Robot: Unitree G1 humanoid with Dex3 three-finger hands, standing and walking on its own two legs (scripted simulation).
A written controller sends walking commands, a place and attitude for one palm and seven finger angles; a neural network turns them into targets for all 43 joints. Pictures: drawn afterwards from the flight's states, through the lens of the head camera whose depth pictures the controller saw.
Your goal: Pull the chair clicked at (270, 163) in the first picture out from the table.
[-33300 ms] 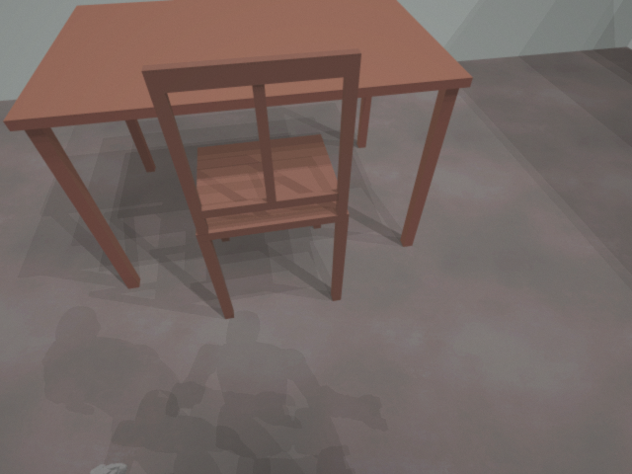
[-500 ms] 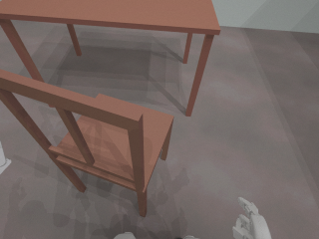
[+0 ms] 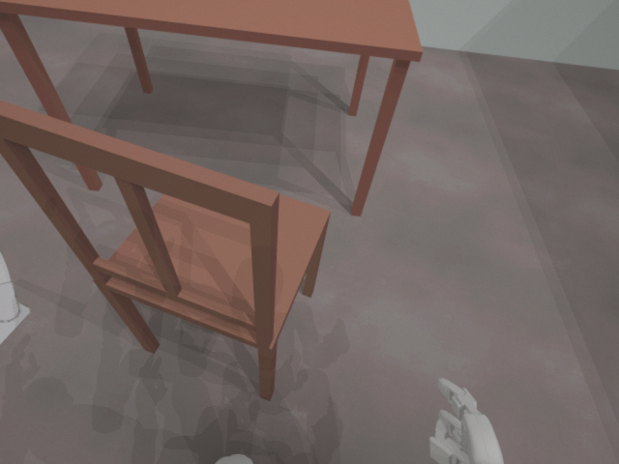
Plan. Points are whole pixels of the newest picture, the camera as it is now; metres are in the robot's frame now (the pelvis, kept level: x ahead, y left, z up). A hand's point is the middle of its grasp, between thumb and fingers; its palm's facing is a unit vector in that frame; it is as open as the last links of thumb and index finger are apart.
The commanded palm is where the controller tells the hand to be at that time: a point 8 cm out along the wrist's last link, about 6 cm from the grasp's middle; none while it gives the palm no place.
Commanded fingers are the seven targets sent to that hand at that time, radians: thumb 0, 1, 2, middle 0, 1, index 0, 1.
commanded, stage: step back with the hand held close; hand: left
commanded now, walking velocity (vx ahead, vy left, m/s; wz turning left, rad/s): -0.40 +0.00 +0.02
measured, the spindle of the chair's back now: (154, 244) +0.43 +0.29 -0.06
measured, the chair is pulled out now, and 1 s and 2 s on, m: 0.52 0.52 0.52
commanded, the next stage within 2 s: stop stepping back and stand still in 0.10 s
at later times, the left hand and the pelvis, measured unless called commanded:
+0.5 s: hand out of the picture +0.09 +0.23 +0.17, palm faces +0.44 -0.78 -0.44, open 7.4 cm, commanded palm +0.03 +0.27 +0.18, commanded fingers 0.00 0.90 0.90 -0.20 -0.30 -0.20 -0.30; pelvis -0.10 -0.03 +0.00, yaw +2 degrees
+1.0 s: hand out of the picture +0.06 +0.22 +0.17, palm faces +0.46 -0.77 -0.44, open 7.4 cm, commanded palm none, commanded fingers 0.00 0.90 0.90 -0.20 -0.30 -0.20 -0.30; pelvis -0.12 -0.04 +0.00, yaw +2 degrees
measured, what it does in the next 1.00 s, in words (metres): walks backwards: right foot, then left foot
